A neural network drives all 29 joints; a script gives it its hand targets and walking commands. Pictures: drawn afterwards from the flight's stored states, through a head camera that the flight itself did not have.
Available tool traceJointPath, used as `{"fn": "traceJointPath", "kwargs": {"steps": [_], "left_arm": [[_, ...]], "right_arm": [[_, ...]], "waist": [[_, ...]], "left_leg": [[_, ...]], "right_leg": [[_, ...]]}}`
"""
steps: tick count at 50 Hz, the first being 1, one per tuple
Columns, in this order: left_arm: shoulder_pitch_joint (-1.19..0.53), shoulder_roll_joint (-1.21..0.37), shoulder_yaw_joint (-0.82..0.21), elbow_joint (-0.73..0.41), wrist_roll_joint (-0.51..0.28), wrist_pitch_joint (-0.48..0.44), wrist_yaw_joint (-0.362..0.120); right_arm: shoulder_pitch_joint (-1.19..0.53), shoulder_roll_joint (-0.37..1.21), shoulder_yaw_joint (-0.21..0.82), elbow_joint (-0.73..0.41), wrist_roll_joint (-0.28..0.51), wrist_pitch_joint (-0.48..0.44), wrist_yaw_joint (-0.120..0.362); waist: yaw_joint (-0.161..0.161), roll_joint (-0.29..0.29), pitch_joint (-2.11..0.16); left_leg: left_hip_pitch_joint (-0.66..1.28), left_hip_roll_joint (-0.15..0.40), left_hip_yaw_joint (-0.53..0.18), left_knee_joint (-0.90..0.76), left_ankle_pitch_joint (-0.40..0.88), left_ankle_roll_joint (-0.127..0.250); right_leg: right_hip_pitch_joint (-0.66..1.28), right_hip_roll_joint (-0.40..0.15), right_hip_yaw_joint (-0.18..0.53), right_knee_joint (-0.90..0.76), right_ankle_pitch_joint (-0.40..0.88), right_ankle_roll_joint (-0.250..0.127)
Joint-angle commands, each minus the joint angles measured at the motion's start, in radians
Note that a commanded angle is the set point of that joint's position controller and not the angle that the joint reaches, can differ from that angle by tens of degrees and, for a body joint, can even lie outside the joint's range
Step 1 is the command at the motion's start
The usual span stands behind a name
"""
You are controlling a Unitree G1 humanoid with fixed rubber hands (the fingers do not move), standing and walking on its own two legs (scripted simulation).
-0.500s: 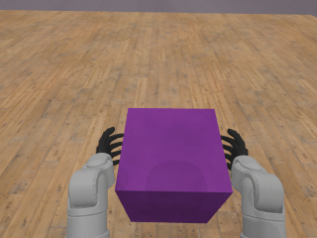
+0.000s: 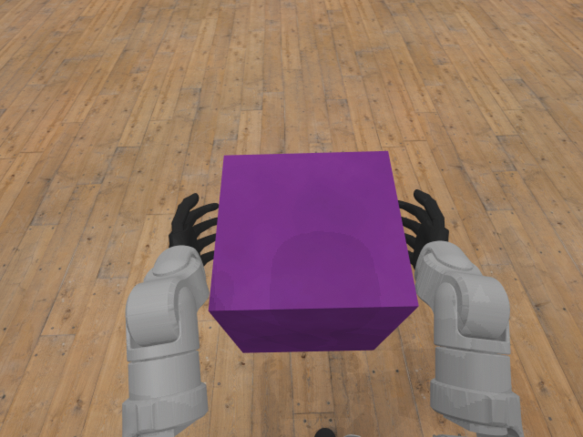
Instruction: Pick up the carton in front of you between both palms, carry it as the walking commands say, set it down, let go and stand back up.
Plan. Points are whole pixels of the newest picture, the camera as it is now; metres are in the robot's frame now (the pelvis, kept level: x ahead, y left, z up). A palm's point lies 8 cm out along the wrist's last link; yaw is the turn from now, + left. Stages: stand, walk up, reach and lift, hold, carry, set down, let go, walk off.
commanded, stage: carry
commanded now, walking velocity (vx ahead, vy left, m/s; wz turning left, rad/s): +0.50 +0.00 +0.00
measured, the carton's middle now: (307, 263) +0.36 -0.01 +0.02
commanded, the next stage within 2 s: none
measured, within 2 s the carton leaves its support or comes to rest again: neither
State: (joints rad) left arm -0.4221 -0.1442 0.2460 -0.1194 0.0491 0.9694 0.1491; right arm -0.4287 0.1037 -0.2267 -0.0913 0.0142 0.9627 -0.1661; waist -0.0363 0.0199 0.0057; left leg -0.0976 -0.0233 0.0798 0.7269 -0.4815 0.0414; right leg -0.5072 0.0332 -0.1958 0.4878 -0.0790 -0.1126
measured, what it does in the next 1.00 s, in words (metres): walks ahead: left foot, then right foot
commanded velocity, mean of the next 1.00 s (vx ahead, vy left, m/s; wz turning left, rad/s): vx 0.50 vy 0.00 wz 0.00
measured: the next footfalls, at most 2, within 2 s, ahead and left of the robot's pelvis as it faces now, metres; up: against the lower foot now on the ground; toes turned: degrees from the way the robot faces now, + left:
left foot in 0.44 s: +0.49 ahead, +0.12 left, +0.00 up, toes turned +9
right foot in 0.96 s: +0.85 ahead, -0.10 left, +0.00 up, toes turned -13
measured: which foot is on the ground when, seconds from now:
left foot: up 0.00-0.42, down 0.44-0.96, up 0.98-1.00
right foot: down 0.00-0.46, up 0.48-0.94, down 0.96-1.00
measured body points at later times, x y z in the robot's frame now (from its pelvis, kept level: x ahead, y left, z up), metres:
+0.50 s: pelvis +0.36 +0.04 +0.01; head +0.34 +0.05 +0.46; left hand +0.63 +0.18 +0.09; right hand +0.61 -0.12 +0.09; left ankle +0.46 +0.12 -0.72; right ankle +0.15 -0.06 -0.66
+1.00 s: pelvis +0.69 +0.00 +0.00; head +0.66 -0.01 +0.45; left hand +0.94 +0.14 +0.10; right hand +0.93 -0.16 +0.09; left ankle +0.47 +0.11 -0.69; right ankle +0.81 -0.09 -0.72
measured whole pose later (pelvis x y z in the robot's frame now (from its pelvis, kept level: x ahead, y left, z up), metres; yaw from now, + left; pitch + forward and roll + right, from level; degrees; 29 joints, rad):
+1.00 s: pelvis +0.69 +0.00 +0.00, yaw -1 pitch +3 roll -1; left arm 0.01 -0.13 0.03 -0.51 0.04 1.19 0.13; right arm 0.03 0.13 -0.05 -0.53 -0.04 1.20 -0.13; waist 0.00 0.04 -0.13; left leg 0.01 0.09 0.12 0.66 -0.50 -0.03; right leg -0.50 -0.04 -0.24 0.56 -0.10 -0.08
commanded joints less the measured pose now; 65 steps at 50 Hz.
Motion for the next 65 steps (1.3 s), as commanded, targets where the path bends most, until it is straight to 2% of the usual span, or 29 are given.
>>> {"fn": "traceJointPath", "kwargs": {"steps": [1,2,3,5,12,17,19,21,22,23,24,25,27,28,30,34,39,44,47,48,49,50,51,52,53,54,56,59,65], "left_arm": [[-0.384,-0.677,-0.634,-0.054,-0.166,0.029,0.002],[-0.368,-0.702,-0.652,-0.092,-0.183,0.034,-0.006],[-0.389,-0.73,-0.676,-0.131,-0.202,0.039,-0.019],[-0.438,-0.798,-0.745,-0.217,-0.264,0.042,-0.049],[-0.225,-0.771,-0.807,-0.348,-0.32,0.091,-0.097],[-0.042,-0.716,-0.763,-0.352,-0.27,0.159,-0.106],[-0.001,-0.714,-0.755,-0.362,-0.257,0.179,-0.109],[0.021,-0.714,-0.759,-0.385,-0.253,0.198,-0.114],[0.026,-0.712,-0.763,-0.393,-0.25,0.205,-0.116],[0.027,-0.72,-0.774,-0.414,-0.252,0.216,-0.118],[0.035,-0.728,-0.79,-0.435,-0.26,0.223,-0.126],[0.013,-0.774,-0.812,-0.443,-0.272,0.221,-0.135],[-0.008,-0.851,-0.833,-0.435,-0.28,0.203,-0.154],[-0.004,-0.878,-0.839,-0.426,-0.275,0.193,-0.16],[0.029,-0.896,-0.847,-0.411,-0.262,0.177,-0.162],[0.096,-0.854,-0.847,-0.407,-0.225,0.166,-0.145],[0.105,-0.77,-0.85,-0.465,-0.235,0.182,-0.122],[0.103,-0.685,-0.838,-0.518,-0.255,0.213,-0.106],[0.111,-0.625,-0.802,-0.499,-0.25,0.226,-0.09],[0.121,-0.61,-0.786,-0.489,-0.248,0.228,-0.086],[0.115,-0.59,-0.769,-0.488,-0.243,0.23,-0.083],[0.12,-0.607,-0.769,-0.469,-0.255,0.228,-0.085],[0.136,-0.642,-0.773,-0.47,-0.267,0.227,-0.092],[0.121,-0.693,-0.787,-0.479,-0.272,0.221,-0.101],[0.1,-0.738,-0.798,-0.484,-0.275,0.214,-0.113],[0.078,-0.775,-0.812,-0.491,-0.28,0.207,-0.123],[0.068,-0.815,-0.835,-0.497,-0.289,0.197,-0.142],[0.08,-0.801,-0.85,-0.509,-0.296,0.192,-0.159],[0.108,-0.703,-0.826,-0.528,-0.286,0.211,-0.143]], "right_arm": [[-0.461,0.747,0.678,-0.137,0.189,0.033,0.046],[-0.463,0.76,0.679,-0.16,0.194,0.039,0.044],[-0.457,0.78,0.675,-0.176,0.183,0.041,0.045],[-0.407,0.808,0.667,-0.201,0.151,0.045,0.053],[-0.148,0.826,0.726,-0.307,0.125,0.086,0.057],[-0.058,0.798,0.763,-0.376,0.151,0.161,0.076],[-0.039,0.795,0.776,-0.399,0.17,0.185,0.088],[-0.001,0.796,0.777,-0.407,0.177,0.201,0.1],[0.019,0.796,0.773,-0.41,0.175,0.209,0.108],[0.03,0.784,0.766,-0.41,0.171,0.214,0.115],[0.057,0.813,0.776,-0.396,0.19,0.213,0.123],[0.057,0.853,0.782,-0.421,0.203,0.211,0.136],[0.011,0.922,0.805,-0.442,0.221,0.198,0.161],[-0.007,0.941,0.819,-0.449,0.227,0.19,0.171],[0.004,0.941,0.833,-0.45,0.235,0.177,0.183],[0.071,0.874,0.826,-0.444,0.228,0.173,0.192],[0.122,0.781,0.801,-0.482,0.208,0.184,0.167],[0.138,0.704,0.778,-0.524,0.187,0.208,0.131],[0.108,0.65,0.773,-0.535,0.185,0.227,0.111],[0.106,0.633,0.774,-0.538,0.186,0.232,0.104],[0.096,0.63,0.786,-0.556,0.196,0.238,0.099],[0.085,0.635,0.793,-0.575,0.198,0.242,0.1],[0.077,0.669,0.807,-0.556,0.211,0.241,0.105],[0.068,0.719,0.817,-0.553,0.215,0.237,0.114],[0.059,0.769,0.826,-0.545,0.218,0.231,0.125],[0.058,0.812,0.832,-0.533,0.215,0.223,0.134],[0.078,0.857,0.834,-0.518,0.197,0.208,0.145],[0.106,0.862,0.829,-0.512,0.169,0.196,0.145],[0.112,0.783,0.819,-0.543,0.174,0.216,0.123]], "waist": [[0.094,-0.248,-0.686],[0.101,-0.205,-0.606],[0.087,-0.096,-0.546],[0.062,-0.043,-0.481],[0.06,-0.149,-0.378],[0.068,-0.187,-0.265],[0.061,-0.208,-0.257],[0.033,-0.188,-0.313],[0.017,-0.127,-0.355],[0.011,0.092,-0.439],[0.011,0.259,-0.432],[0.013,0.195,-0.399],[0.019,0.029,-0.346],[0.025,0.013,-0.331],[0.028,0.065,-0.32],[0.024,0.102,-0.253],[0.021,0.103,-0.176],[0.018,0.124,-0.104],[0.044,0.126,-0.202],[0.057,0.067,-0.279],[0.068,-0.118,-0.392],[0.069,-0.335,-0.426],[0.058,-0.281,-0.402],[0.058,-0.221,-0.399],[0.056,-0.109,-0.38],[0.051,-0.072,-0.358],[0.047,-0.104,-0.342],[0.048,-0.132,-0.291],[0.053,-0.138,-0.186]], "left_leg": [[-0.577,-0.04,-0.108,0.693,-0.058,-0.046],[-0.658,0.01,-0.127,0.69,-0.002,-0.022],[-0.659,0.036,-0.124,0.609,0.057,-0.012],[-0.59,0.076,-0.105,0.453,0.126,-0.023],[-0.547,0.068,0.032,0.014,0.286,-0.072],[-0.472,0.025,0.117,-0.232,0.48,-0.053],[-0.352,0.012,0.148,-0.279,0.506,-0.029],[-0.078,-0.029,0.197,-0.336,0.463,-0.019],[0.13,0.061,0.102,-0.312,0.39,-0.012],[0.335,0.356,-0.353,-0.355,0.237,0.112],[0.387,0.471,-0.642,-0.486,0.297,0.219],[0.331,0.457,-0.557,-0.489,0.373,0.219],[0.172,0.392,-0.351,-0.493,0.455,0.144],[0.093,0.365,-0.28,-0.524,0.405,0.109],[0.035,0.323,-0.182,-0.572,0.302,0.081],[0.058,0.293,-0.092,-0.638,0.289,0.092],[0.123,0.261,-0.004,-0.609,0.493,0.082],[0.164,0.266,0.043,-0.565,0.65,0.07],[0.142,0.226,0.137,-0.284,0.96,0.021],[0.022,0.187,0.152,-0.084,0.868,-0.008],[-0.261,0.122,0.121,0.224,0.586,-0.051],[-0.492,-0.014,0.058,0.479,0.043,-0.077],[-0.553,0.041,-0.073,0.608,0.015,-0.042],[-0.565,0.089,-0.085,0.628,0.049,-0.016],[-0.554,0.132,-0.095,0.577,0.112,-0.007],[-0.517,0.159,-0.1,0.499,0.165,-0.011],[-0.47,0.162,-0.064,0.383,0.225,-0.021],[-0.494,0.161,-0.015,0.208,0.281,-0.051],[-0.543,0.136,0.066,-0.089,0.444,-0.066]], "right_leg": [[1.025,-0.468,0.753,-0.056,0.309,-0.255],[0.961,-0.406,0.652,-0.083,0.3,-0.212],[0.88,-0.376,0.557,-0.103,0.352,-0.158],[0.741,-0.345,0.449,-0.162,0.331,-0.086],[0.684,-0.252,0.204,-0.227,0.473,-0.031],[0.677,-0.218,0.101,-0.238,0.598,0.01],[0.651,-0.223,0.072,-0.176,0.66,0.034],[0.552,-0.193,0.002,0.039,0.636,0.076],[0.387,-0.174,0.009,0.204,0.399,0.099],[0.121,-0.096,0.042,0.518,0.085,0.136],[-0.102,0.012,0.116,0.731,-0.381,0.129],[-0.154,-0.061,0.204,0.839,-0.39,0.105],[-0.134,-0.142,0.212,0.772,-0.285,0.088],[-0.094,-0.163,0.21,0.694,-0.241,0.092],[-0.056,-0.16,0.165,0.585,-0.179,0.104],[-0.13,-0.161,0.102,0.36,-0.076,0.146],[-0.162,-0.141,0.04,0.163,0.044,0.153],[-0.093,-0.114,0.002,0.031,0.071,0.105],[0.214,-0.016,-0.093,-0.039,-0.002,0.083],[0.432,-0.031,-0.06,-0.035,-0.059,0.081],[0.701,-0.308,0.344,-0.082,-0.23,-0.015],[0.797,-0.478,0.719,-0.24,-0.199,-0.124],[0.747,-0.463,0.677,-0.254,-0.069,-0.121],[0.693,-0.435,0.566,-0.23,0.027,-0.099],[0.613,-0.41,0.47,-0.233,0.051,-0.067],[0.529,-0.39,0.393,-0.263,0.014,-0.037],[0.456,-0.353,0.29,-0.316,-0.089,-0.004],[0.435,-0.333,0.216,-0.377,-0.134,-0.021],[0.516,-0.289,0.114,-0.38,0.032,-0.01]]}}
